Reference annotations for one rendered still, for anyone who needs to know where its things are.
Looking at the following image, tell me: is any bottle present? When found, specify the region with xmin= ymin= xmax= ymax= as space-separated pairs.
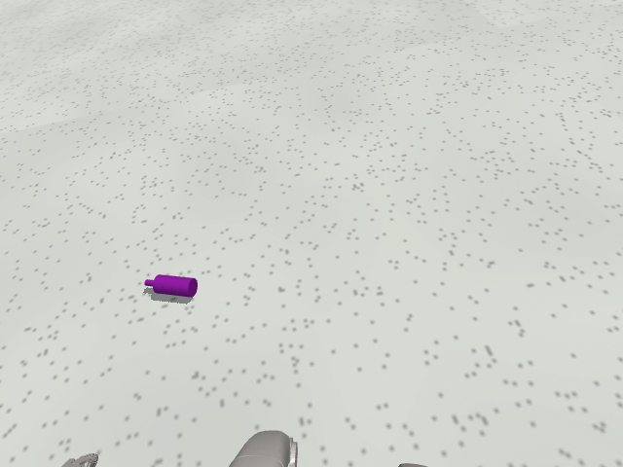
xmin=145 ymin=274 xmax=198 ymax=297

